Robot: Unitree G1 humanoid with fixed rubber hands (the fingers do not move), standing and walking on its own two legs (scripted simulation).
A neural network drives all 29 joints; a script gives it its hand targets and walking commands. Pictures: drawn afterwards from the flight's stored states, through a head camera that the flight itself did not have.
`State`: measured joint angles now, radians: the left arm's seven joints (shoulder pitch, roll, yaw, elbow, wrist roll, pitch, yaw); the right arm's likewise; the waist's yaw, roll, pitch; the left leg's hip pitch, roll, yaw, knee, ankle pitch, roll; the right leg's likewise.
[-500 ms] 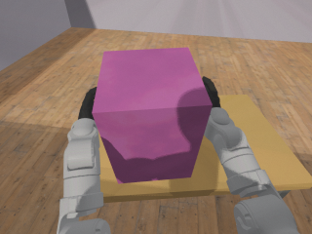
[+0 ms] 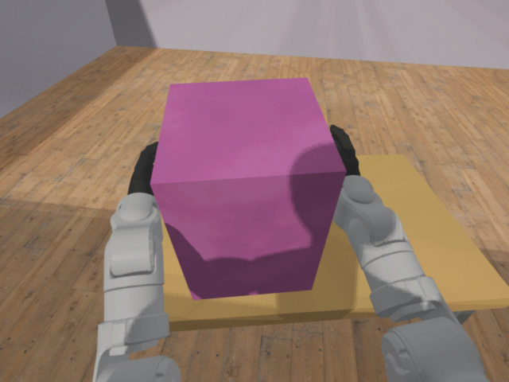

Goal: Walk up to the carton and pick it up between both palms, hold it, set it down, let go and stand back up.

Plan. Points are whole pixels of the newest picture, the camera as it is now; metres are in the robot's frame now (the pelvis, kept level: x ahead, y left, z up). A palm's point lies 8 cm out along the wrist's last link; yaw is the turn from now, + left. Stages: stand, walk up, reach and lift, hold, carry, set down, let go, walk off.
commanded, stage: hold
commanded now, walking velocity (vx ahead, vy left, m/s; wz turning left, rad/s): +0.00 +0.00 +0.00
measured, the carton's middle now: (246, 195) +0.38 +0.01 +0.14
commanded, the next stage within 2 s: none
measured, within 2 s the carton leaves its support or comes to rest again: neither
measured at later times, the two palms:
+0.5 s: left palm (143, 196) +0.35 +0.16 +0.17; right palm (343, 176) +0.36 -0.14 +0.19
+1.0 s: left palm (149, 196) +0.36 +0.16 +0.17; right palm (344, 174) +0.37 -0.15 +0.18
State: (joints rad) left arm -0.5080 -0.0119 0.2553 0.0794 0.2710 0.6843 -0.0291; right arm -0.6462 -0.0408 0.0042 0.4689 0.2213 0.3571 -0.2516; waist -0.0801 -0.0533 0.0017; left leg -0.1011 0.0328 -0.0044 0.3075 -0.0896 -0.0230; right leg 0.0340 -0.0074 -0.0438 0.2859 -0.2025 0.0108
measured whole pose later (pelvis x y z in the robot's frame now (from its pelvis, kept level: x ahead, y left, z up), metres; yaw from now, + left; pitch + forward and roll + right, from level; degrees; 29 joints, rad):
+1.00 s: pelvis +0.01 -0.01 +0.00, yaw +0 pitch -7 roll +0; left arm -0.48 -0.02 0.27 0.08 0.27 0.67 -0.02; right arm -0.65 -0.05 0.04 0.49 0.23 0.35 -0.25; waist -0.08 -0.06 0.00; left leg -0.08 0.04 -0.01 0.32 -0.11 -0.03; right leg 0.05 0.00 -0.05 0.29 -0.23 0.00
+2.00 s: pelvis -0.01 +0.00 +0.00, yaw +0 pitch -7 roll -1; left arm -0.53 -0.01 0.25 0.11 0.28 0.68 -0.03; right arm -0.65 -0.04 -0.01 0.49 0.21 0.35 -0.25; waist -0.07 -0.05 0.01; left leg -0.11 0.03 0.00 0.31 -0.08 -0.02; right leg 0.02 -0.01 -0.04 0.29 -0.20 0.01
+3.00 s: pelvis +0.00 +0.00 +0.00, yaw +0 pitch -7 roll -1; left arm -0.52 -0.01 0.27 0.09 0.27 0.68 -0.04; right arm -0.66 -0.04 0.01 0.47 0.22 0.36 -0.26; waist -0.08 -0.05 0.01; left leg -0.09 0.04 -0.01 0.30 -0.09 -0.02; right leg 0.04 0.00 -0.04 0.28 -0.20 0.01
